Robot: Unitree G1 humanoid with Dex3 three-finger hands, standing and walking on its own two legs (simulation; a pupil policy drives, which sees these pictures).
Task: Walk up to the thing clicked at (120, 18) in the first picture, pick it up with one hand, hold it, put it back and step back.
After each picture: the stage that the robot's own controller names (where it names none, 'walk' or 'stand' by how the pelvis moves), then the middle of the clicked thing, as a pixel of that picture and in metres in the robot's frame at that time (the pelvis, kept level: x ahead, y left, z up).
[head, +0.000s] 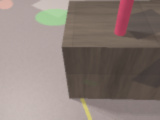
stand; (123, 15) +0.84 -0.21 -0.01
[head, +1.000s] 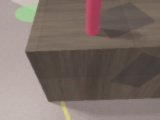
rise first; (93, 12) +0.75 -0.02 +0.02
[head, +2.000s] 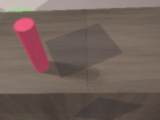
stand; (34, 48) +0.48 +0.26 +0.01
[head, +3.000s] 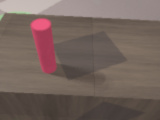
stand; (45, 49) +0.50 +0.18 +0.02
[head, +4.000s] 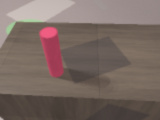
stand; (53, 54) +0.52 +0.17 -0.01
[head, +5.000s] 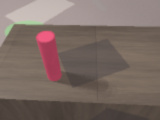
stand; (50, 58) +0.50 +0.17 -0.01
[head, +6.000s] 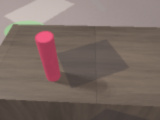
stand; (49, 59) +0.50 +0.17 -0.01
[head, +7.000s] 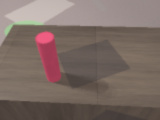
stand; (50, 59) +0.49 +0.17 -0.01
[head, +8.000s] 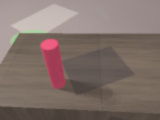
rise first; (54, 66) +0.48 +0.17 -0.01
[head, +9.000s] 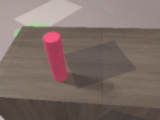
go down; (56, 59) +0.50 +0.17 -0.01
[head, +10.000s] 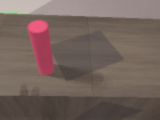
go down; (42, 50) +0.51 +0.16 +0.01
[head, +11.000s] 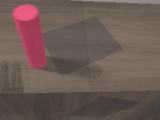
go down; (32, 41) +0.49 +0.16 +0.04
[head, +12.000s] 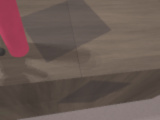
close in; (10, 26) +0.51 +0.17 +0.07
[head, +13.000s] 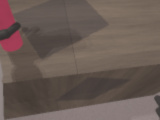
close; out of the picture +0.55 +0.19 +0.09
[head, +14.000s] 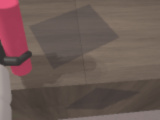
lift; (14, 41) +0.46 +0.19 +0.07
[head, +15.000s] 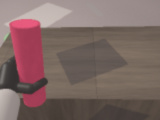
lift; (30, 66) +0.32 +0.17 +0.17
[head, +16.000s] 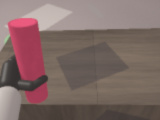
hold; (31, 64) +0.33 +0.17 +0.17
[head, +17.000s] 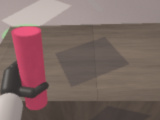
hold; (32, 71) +0.33 +0.17 +0.14
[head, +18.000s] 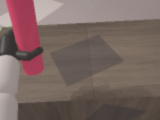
crouch; (27, 37) +0.43 +0.17 +0.18
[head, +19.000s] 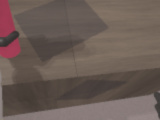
lower; out of the picture +0.52 +0.19 +0.07
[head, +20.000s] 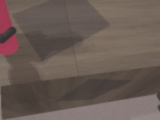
lower; out of the picture +0.53 +0.19 +0.09
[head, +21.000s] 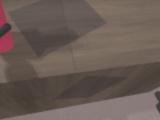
lower; out of the picture +0.54 +0.20 +0.09
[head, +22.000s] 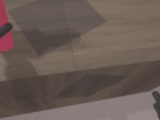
lower; out of the picture +0.54 +0.19 +0.09
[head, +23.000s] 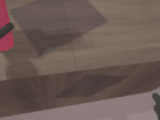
rest; out of the picture +0.54 +0.19 +0.10
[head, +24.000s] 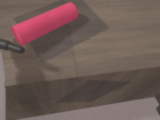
withdraw; (47, 22) +0.59 +0.05 +0.00
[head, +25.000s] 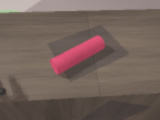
sink last; (78, 54) +0.53 +0.02 -0.05
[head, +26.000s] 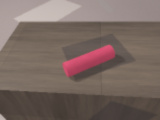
stand; (89, 60) +0.55 +0.02 -0.05
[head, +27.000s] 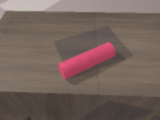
stand; (87, 59) +0.50 +0.01 -0.04
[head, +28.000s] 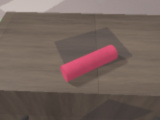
stand; (89, 62) +0.50 +0.00 -0.03
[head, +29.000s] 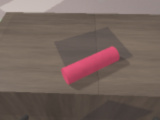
stand; (91, 64) +0.48 -0.01 -0.03
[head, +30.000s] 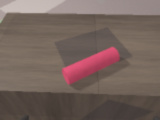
stand; (91, 64) +0.48 -0.01 -0.03
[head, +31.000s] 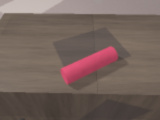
stand; (89, 64) +0.48 -0.01 -0.03
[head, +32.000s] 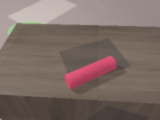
stand; (90, 71) +0.50 -0.01 -0.10
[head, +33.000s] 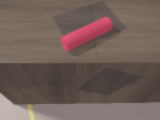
walk; (87, 33) +0.61 +0.00 -0.08
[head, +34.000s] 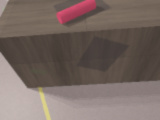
walk; (76, 10) +0.90 +0.12 -0.08
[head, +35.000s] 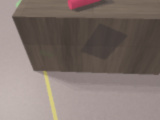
stand; (84, 0) +1.14 +0.05 -0.09
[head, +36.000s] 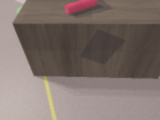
stand; (81, 5) +1.16 +0.05 -0.10
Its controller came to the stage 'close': yes
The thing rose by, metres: 0.20
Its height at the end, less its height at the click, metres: -0.09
